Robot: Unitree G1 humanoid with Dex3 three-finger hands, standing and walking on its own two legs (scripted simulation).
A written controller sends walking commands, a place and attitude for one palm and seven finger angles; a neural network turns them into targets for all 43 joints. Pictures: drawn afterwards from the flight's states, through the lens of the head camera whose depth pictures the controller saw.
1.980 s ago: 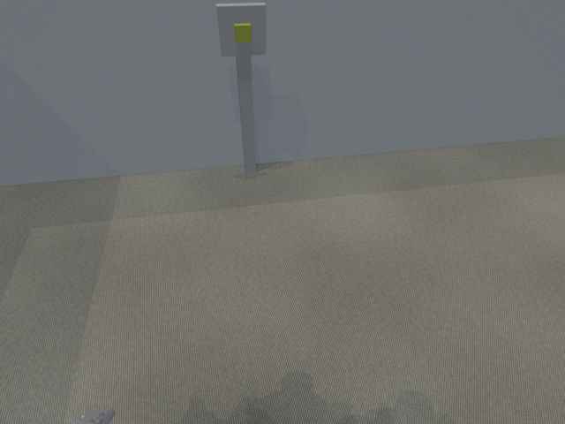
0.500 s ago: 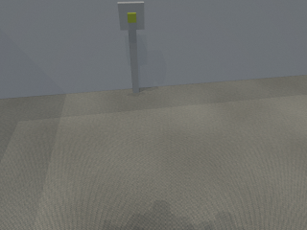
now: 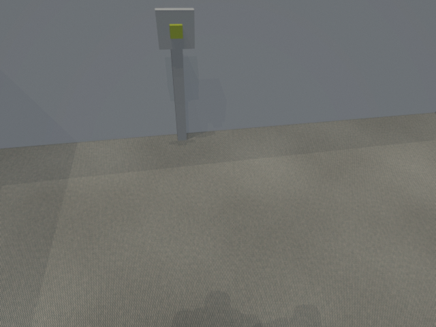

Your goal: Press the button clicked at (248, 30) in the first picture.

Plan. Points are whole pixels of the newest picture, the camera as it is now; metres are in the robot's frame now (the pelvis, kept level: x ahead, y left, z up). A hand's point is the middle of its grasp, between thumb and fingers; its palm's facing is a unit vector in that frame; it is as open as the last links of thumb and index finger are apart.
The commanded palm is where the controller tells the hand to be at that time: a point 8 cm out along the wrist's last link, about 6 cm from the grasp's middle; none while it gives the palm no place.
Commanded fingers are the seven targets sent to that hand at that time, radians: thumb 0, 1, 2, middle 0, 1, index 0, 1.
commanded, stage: walk to a spot facing it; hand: left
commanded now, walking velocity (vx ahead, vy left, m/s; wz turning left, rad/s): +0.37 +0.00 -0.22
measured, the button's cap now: (176, 31) +1.36 +0.29 -0.02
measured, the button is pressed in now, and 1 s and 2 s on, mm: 0 0 0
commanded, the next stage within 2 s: turn to face it in 1.18 s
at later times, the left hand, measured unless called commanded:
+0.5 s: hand (175, 267) +0.29 +0.12 -0.17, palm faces -0.08 -0.98 -0.20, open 7.3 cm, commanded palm none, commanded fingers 0.00 0.90 0.90 -0.20 -0.30 -0.20 -0.30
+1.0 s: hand (164, 216) +0.43 +0.17 -0.17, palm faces -0.06 -0.99 -0.13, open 7.3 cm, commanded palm none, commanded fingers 0.00 0.90 0.90 -0.20 -0.30 -0.20 -0.30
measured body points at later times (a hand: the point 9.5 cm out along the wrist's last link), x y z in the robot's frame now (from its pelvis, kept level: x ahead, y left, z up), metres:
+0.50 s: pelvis +0.20 -0.06 +0.00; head +0.21 -0.05 +0.45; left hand +0.30 +0.17 -0.15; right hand +0.14 -0.28 -0.15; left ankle +0.16 +0.08 -0.63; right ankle +0.23 -0.14 -0.73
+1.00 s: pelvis +0.43 +0.00 +0.02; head +0.45 +0.03 +0.47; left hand +0.43 +0.23 -0.16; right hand +0.43 -0.24 -0.12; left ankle +0.43 +0.07 -0.73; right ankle +0.39 -0.15 -0.62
